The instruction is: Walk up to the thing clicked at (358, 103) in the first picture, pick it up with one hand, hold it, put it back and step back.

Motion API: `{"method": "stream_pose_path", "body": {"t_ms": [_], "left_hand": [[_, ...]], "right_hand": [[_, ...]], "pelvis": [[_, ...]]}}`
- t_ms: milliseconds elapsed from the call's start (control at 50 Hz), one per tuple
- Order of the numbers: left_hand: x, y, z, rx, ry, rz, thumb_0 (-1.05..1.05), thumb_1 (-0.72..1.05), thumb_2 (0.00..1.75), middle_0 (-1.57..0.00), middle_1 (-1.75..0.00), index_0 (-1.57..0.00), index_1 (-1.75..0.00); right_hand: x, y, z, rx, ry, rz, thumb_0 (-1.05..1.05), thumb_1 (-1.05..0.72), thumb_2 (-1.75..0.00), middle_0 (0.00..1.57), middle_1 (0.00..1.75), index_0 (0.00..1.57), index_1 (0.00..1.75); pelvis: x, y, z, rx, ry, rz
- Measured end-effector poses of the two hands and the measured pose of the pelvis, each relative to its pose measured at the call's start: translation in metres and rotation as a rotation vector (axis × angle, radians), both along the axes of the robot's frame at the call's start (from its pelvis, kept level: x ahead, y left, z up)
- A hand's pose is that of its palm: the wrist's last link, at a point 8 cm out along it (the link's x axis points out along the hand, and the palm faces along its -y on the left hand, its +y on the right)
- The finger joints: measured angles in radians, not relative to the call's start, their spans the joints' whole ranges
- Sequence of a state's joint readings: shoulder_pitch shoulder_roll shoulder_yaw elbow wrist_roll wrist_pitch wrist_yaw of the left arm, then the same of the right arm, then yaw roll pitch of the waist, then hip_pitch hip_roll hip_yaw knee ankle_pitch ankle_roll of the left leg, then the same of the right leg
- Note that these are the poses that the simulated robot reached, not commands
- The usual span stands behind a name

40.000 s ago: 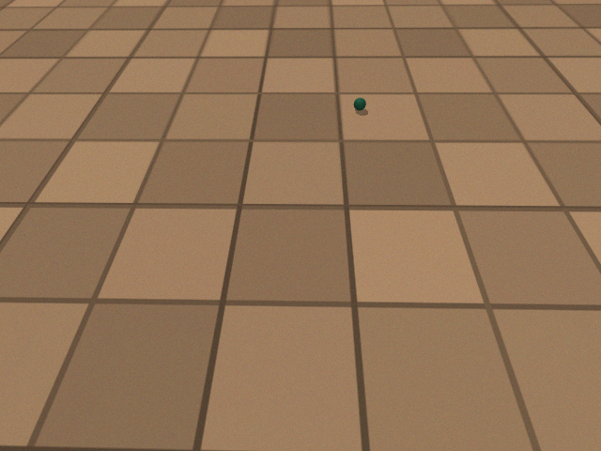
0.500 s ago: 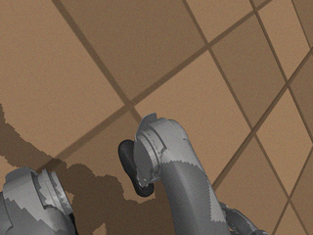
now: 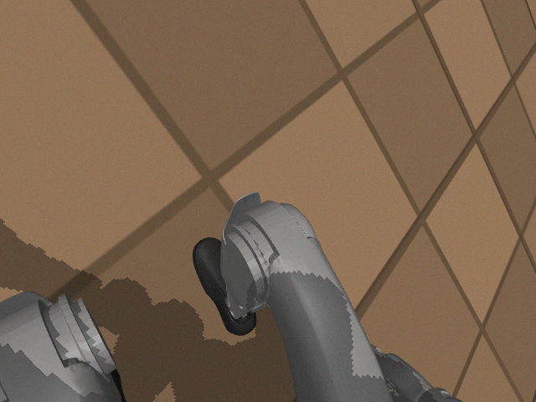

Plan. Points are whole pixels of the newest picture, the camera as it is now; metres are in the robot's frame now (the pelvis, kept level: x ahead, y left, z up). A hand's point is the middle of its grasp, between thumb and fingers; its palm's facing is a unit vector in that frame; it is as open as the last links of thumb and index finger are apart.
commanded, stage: open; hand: left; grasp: from above
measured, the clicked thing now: out of the picture +0.51 +0.31 -0.28
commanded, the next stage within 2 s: withdraw in 1.08 s
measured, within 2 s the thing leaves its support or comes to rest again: neither
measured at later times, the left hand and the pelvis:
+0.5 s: hand out of the picture +0.50 +0.31 -0.25, palm faces -0.45 -0.13 -0.88, open 10.9 cm; pelvis +0.00 +0.00 +0.00, yaw -1 degrees
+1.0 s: hand out of the picture +0.49 +0.31 -0.25, palm faces -0.45 -0.14 -0.88, open 12.9 cm; pelvis +0.00 +0.00 +0.00, yaw -1 degrees
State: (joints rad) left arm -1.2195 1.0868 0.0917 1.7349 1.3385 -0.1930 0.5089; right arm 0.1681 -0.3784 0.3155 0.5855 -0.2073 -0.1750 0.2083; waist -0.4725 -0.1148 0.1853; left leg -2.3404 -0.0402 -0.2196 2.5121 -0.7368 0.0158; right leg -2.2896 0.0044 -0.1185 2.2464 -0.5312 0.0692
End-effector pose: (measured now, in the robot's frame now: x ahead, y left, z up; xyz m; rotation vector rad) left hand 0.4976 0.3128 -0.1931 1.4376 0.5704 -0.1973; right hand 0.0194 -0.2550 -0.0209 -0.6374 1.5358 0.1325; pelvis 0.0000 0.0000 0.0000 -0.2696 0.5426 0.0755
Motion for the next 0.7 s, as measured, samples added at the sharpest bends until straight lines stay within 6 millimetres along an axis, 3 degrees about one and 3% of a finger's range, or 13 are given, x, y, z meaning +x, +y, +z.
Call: {"method": "stream_pose_path", "body": {"t_ms": [280,700], "left_hand": [[0.0001,0.0001,-0.0009,0.002,-0.005,-0.008,0.0,0.05,0.63,-0.62,-0.72,-0.62,-0.68],[0.0034,0.0003,-0.0006,0.002,-0.005,0.0,0.0,-0.24,0.91,-0.29,-0.99,-0.3,-0.97]], "right_hand": [[0.0007,0.0049,-0.0026,0.012,0.002,0.008,-0.01,-0.91,-0.9,0.2,0.3,0.2,0.3],[-0.0059,0.0055,-0.0035,0.009,0.018,-0.003,-0.01,-0.9,-0.9,0.2,0.3,0.2,0.3]], "pelvis": [[-0.0002,0.0003,0.0005,-0.004,-0.001,-0.003],[-0.0018,0.0002,0.0003,-0.009,-0.003,-0.007]]}}
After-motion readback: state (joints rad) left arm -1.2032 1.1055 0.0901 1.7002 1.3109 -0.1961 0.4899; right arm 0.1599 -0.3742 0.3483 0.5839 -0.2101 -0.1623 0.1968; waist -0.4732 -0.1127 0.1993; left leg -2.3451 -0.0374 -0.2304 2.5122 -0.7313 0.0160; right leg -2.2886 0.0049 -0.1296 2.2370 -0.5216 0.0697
